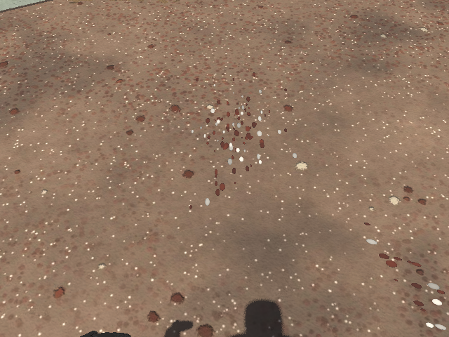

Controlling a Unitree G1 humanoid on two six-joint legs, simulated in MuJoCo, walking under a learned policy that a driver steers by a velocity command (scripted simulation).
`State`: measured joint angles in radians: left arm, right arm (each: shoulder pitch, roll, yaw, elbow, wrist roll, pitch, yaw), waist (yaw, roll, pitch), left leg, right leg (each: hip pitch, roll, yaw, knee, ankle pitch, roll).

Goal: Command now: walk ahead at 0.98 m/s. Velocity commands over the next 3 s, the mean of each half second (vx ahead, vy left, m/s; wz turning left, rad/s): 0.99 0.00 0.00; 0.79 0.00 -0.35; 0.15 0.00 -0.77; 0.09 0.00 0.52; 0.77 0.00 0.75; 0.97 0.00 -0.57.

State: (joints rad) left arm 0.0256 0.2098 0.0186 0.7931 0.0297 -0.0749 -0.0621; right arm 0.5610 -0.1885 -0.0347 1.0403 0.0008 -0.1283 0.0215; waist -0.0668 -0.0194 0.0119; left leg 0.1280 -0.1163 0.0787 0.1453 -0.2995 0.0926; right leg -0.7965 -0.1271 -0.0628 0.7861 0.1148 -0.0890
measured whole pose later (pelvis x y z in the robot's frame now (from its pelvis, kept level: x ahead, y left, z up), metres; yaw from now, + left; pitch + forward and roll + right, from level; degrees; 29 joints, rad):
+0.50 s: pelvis +0.49 -0.01 +0.00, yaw +0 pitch +1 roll -1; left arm 0.55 0.21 0.04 1.04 -0.01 -0.14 -0.02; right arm -0.02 -0.23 0.01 0.74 -0.03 -0.08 0.06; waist 0.08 0.02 0.04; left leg -0.75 0.11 0.06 0.65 0.14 0.10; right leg 0.21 0.10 -0.05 0.07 -0.30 -0.08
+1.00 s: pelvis +0.95 +0.02 -0.01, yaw -9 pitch -1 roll +2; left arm 0.09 0.25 0.04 0.77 -0.02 -0.08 -0.07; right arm 0.39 -0.23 -0.02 0.93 0.01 -0.10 -0.07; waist -0.04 -0.04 0.07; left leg 0.04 -0.04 0.26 0.58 -0.39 0.01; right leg -0.59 0.04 -0.11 0.60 0.17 -0.09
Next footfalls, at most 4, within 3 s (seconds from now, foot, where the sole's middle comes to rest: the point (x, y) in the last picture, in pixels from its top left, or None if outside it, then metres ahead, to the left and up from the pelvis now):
0.14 right None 0.36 -0.08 -0.77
0.60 left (191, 242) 0.81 0.09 -0.77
1.02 right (225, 160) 1.17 -0.05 -0.77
1.46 left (192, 136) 1.32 0.08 -0.77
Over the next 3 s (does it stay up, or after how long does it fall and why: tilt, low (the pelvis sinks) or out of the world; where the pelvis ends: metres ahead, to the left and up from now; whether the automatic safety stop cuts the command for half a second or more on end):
stays up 1.90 0.17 -0.02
